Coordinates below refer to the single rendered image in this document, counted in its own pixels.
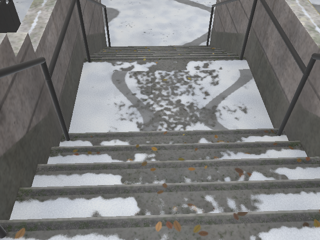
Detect stairs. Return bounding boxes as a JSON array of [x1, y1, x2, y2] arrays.
[[0, 128, 320, 240], [90, 45, 238, 58]]

